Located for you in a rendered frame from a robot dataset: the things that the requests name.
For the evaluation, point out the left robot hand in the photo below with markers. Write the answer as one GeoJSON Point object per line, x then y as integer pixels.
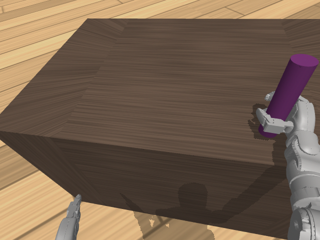
{"type": "Point", "coordinates": [69, 226]}

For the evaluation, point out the right robot hand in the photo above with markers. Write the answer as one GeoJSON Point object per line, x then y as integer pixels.
{"type": "Point", "coordinates": [301, 118]}

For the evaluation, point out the right robot arm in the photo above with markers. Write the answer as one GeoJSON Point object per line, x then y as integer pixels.
{"type": "Point", "coordinates": [302, 154]}

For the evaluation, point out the can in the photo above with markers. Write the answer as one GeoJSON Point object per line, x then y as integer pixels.
{"type": "Point", "coordinates": [294, 79]}

